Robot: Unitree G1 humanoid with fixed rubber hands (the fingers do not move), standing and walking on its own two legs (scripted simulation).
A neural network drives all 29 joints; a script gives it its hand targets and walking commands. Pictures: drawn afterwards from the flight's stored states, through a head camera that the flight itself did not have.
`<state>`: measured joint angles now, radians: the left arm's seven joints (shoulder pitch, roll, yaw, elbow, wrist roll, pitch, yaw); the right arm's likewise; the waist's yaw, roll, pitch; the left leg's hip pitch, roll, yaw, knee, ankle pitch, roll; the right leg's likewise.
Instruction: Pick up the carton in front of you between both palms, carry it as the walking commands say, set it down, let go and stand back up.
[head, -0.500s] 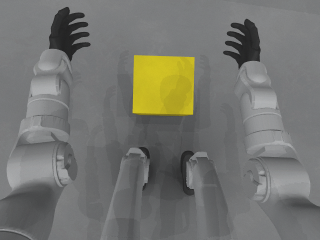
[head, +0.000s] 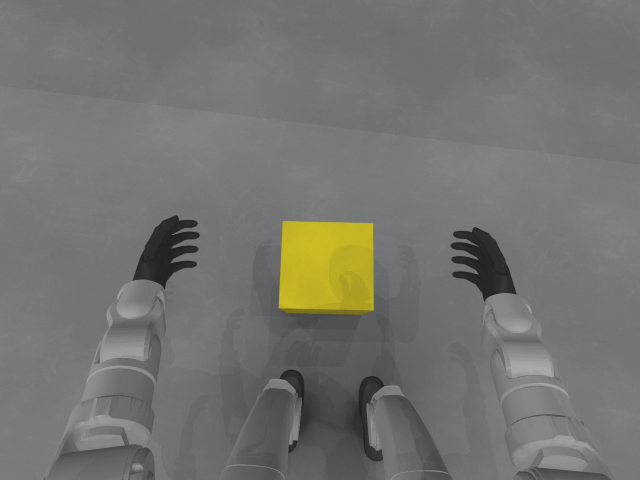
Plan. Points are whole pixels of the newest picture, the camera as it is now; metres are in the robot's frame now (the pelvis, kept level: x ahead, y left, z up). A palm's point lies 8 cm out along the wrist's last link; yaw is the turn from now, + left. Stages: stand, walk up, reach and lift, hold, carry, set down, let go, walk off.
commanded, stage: let go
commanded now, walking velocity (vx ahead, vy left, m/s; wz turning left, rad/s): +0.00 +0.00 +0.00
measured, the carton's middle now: (326, 272) +0.42 +0.02 -0.59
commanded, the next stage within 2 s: stand in 0.84 s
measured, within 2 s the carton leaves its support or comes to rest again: neither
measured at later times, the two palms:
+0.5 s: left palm (125, 403) +0.20 +0.21 -0.01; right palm (606, 418) +0.20 -0.25 -0.01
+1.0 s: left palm (82, 417) +0.18 +0.26 -0.02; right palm (623, 430) +0.18 -0.28 -0.02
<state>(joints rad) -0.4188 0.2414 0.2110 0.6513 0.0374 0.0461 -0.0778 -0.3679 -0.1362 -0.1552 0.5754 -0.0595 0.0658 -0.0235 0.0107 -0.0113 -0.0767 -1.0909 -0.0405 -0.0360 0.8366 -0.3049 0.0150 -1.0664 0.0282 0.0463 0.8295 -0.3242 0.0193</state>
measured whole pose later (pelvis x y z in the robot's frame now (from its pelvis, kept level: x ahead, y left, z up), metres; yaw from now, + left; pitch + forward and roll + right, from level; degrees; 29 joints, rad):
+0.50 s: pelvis +0.04 -0.02 +0.06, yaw +0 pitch +2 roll +0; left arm 0.23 0.21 0.05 0.45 0.00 0.04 -0.07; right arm 0.24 -0.22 -0.04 0.44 0.00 0.04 0.06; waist 0.00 -0.01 0.04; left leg -0.21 -0.02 -0.05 0.42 -0.24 -0.01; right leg -0.20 0.03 0.05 0.44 -0.27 -0.02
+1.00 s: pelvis +0.04 -0.01 +0.05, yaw +0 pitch -1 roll +0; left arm 0.21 0.30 0.06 0.59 0.04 0.06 0.00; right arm 0.18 -0.28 -0.04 0.64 -0.04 0.05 -0.01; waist 0.01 -0.01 0.02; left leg -0.19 -0.02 -0.04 0.50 -0.29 0.00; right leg -0.17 0.03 0.05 0.49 -0.30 -0.01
